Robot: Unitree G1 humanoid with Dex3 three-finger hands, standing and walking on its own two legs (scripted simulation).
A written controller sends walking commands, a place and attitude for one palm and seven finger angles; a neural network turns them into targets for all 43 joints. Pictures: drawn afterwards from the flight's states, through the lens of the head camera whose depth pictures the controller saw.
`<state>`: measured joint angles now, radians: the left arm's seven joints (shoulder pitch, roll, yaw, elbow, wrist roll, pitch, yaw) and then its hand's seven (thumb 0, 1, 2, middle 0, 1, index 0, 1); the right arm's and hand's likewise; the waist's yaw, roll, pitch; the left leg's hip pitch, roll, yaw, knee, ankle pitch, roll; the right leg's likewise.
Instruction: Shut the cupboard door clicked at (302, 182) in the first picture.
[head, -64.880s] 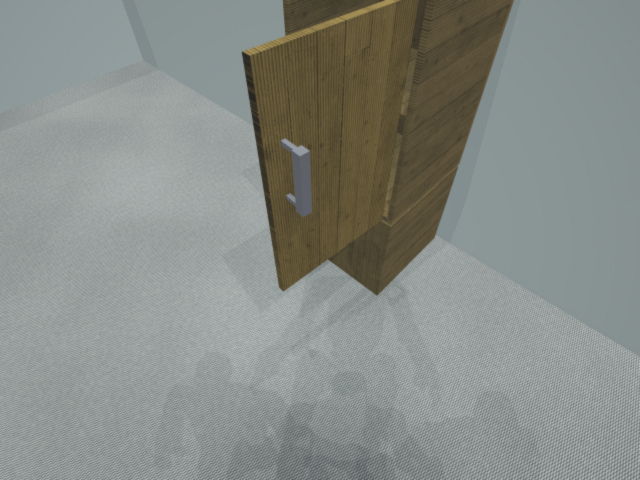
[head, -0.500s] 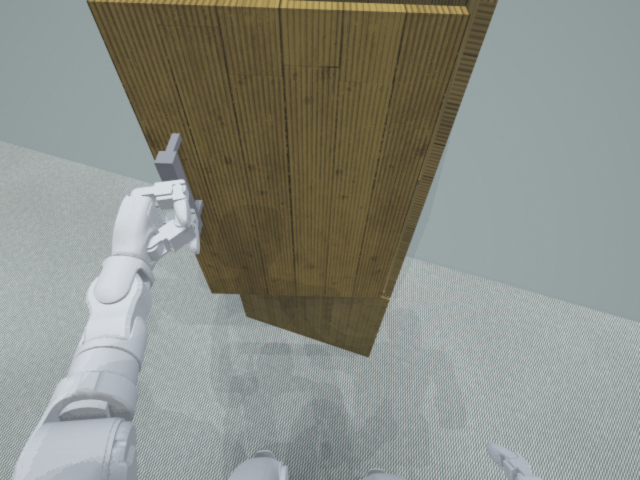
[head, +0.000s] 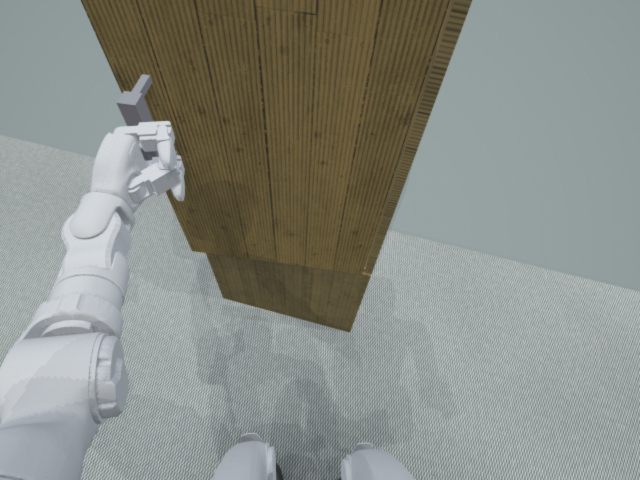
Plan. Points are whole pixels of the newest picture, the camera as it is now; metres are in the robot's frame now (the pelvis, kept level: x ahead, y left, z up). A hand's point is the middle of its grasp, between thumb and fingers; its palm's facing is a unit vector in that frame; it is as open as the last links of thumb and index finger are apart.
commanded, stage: push the door shut along its arc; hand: left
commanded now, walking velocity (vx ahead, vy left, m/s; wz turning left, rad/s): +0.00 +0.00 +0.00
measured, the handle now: (154, 134) +0.55 +0.20 +0.08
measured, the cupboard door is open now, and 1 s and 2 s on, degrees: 7 0 0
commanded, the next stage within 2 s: pull the fist back off the door in 0.58 s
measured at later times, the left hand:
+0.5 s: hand (197, 148) +0.51 +0.14 +0.09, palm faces -0.27 -0.96 -0.02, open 3.1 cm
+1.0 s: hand (217, 136) +0.54 +0.12 +0.09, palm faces +0.08 -1.00 -0.05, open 3.1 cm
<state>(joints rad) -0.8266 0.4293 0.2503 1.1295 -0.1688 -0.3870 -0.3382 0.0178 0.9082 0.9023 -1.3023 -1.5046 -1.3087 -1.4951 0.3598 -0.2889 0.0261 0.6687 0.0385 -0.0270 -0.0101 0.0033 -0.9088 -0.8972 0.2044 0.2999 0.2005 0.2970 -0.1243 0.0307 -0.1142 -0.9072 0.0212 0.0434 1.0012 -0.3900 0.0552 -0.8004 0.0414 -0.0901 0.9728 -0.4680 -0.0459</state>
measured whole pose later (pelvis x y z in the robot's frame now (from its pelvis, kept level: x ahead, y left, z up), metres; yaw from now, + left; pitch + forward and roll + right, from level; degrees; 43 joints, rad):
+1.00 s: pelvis -0.02 +0.00 -0.02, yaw -1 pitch +23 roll -4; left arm -1.13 0.46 0.32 1.32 0.03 -0.36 0.07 0.02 0.91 0.90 -1.30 -1.50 -1.30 -1.50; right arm 0.43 -0.26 0.04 0.66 -0.05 -0.06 0.07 0.00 -0.91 -0.90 0.20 0.30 0.20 0.30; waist -0.24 0.05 -0.13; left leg -1.12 0.04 0.03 1.09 -0.38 0.06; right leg -1.01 0.06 -0.11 1.05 -0.45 -0.05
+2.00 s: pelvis +0.02 -0.02 +0.03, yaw -1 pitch +9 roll +0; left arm -0.28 0.23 0.19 0.52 -0.20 -0.29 -0.08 0.02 0.90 0.90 -1.30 -1.50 -1.30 -1.49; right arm 0.34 -0.25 0.02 0.61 0.06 0.02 0.00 0.01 -0.91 -0.90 0.20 0.30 0.20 0.30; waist -0.04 0.05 -0.11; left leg -0.59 0.02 0.07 0.79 -0.35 0.03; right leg -0.51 0.05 -0.05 0.79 -0.43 -0.06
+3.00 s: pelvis +0.04 +0.00 +0.07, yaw +1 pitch -4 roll +0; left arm 0.49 0.36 0.36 -0.38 -0.09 -0.06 0.10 0.02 0.90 0.90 -0.30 -0.41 -0.30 -0.40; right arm 0.21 -0.25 0.02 0.63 0.03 -0.03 -0.05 0.01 -0.91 -0.90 0.20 0.30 0.20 0.30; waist 0.06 0.09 -0.02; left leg -0.14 -0.03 0.05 0.42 -0.22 0.05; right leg -0.04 0.02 -0.05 0.38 -0.28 -0.03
